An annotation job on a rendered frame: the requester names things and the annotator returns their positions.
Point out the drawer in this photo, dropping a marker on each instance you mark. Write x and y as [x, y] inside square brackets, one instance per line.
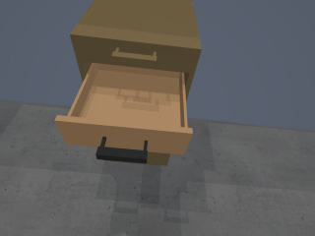
[128, 106]

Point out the handle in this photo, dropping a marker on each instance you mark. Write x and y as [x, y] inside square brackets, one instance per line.
[133, 59]
[122, 154]

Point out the cabinet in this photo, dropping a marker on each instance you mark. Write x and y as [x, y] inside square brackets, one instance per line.
[166, 29]

